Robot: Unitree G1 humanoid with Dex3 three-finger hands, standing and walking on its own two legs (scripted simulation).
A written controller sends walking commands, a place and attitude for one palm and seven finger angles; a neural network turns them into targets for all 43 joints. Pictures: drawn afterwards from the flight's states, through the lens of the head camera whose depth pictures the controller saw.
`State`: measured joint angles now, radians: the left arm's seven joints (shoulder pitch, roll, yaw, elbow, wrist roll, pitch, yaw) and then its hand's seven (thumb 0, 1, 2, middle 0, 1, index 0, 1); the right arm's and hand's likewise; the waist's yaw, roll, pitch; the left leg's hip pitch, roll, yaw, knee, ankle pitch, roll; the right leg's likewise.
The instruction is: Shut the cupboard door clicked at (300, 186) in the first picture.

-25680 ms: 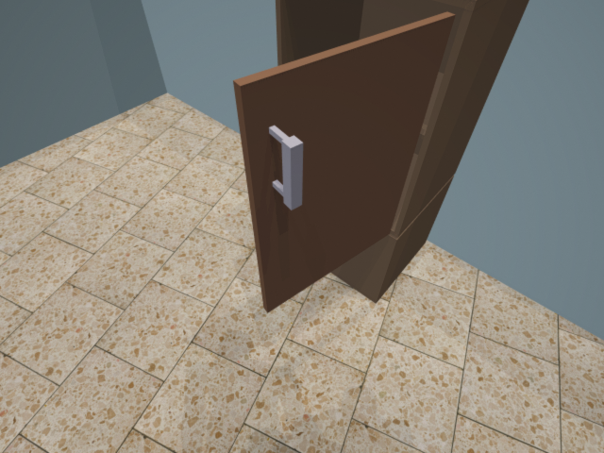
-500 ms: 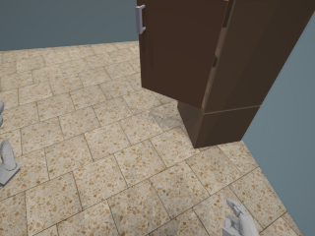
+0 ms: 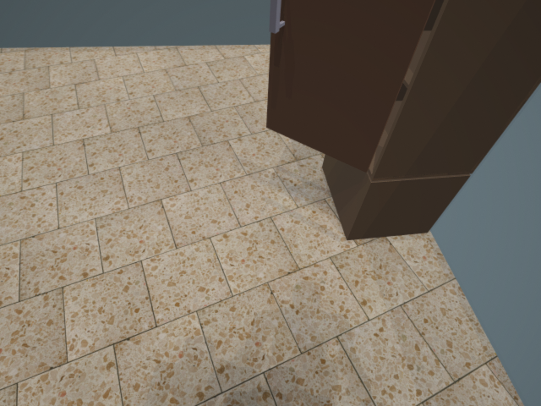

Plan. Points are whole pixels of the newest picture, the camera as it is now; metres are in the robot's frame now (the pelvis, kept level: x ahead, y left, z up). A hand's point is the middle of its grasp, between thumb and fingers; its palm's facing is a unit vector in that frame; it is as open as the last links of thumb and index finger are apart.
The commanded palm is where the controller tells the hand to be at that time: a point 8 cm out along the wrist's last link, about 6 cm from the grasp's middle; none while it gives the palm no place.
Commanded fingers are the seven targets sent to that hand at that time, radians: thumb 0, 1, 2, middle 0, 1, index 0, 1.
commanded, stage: let the arm hang, fingers relaxed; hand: left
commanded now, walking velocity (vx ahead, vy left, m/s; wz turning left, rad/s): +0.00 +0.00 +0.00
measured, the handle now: (279, 6) +1.09 +0.05 +0.11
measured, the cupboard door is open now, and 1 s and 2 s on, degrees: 49 49 49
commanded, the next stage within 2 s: look to check the result in 0.66 s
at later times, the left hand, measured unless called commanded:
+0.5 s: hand out of the picture +0.08 +0.24 -0.15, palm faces -0.03 -0.95 -0.31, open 7.4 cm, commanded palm none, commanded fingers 0.00 0.90 0.90 -0.20 -0.30 -0.20 -0.30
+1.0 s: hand out of the picture +0.10 +0.24 -0.14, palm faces -0.04 -0.94 -0.34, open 7.4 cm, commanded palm none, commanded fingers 0.00 0.90 0.90 -0.20 -0.30 -0.20 -0.30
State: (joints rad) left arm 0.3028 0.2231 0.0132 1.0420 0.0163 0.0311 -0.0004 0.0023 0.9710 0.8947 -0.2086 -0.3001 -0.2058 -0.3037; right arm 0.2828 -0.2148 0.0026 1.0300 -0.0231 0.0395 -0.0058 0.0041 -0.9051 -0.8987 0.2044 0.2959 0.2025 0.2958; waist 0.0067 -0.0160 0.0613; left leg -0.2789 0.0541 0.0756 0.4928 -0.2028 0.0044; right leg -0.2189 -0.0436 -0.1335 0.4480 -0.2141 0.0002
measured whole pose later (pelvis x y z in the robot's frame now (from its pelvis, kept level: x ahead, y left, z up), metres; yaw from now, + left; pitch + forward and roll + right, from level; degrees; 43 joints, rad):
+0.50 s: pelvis +0.01 +0.01 +0.01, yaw -2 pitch -2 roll +0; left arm 0.16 0.28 0.02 1.12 0.02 -0.01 0.00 0.01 0.91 0.90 -0.20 -0.30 -0.20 -0.30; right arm 0.17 -0.28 -0.02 1.10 -0.01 0.00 0.00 0.00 -0.90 -0.90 0.21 0.30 0.20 0.30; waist 0.00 0.03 0.02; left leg -0.17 0.03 0.12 0.36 -0.16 0.02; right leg -0.15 -0.06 -0.09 0.37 -0.19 0.02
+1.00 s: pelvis +0.04 -0.01 +0.01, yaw -1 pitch -1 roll +0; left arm 0.14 0.32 0.01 1.14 0.01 -0.02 -0.01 0.01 0.91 0.90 -0.20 -0.30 -0.20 -0.30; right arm 0.12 -0.34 -0.01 1.12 -0.01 0.00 0.00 0.00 -0.90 -0.90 0.21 0.30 0.20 0.30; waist 0.00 0.03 0.03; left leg -0.12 0.04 0.10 0.30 -0.16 -0.01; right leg -0.08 -0.04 -0.11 0.29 -0.19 0.01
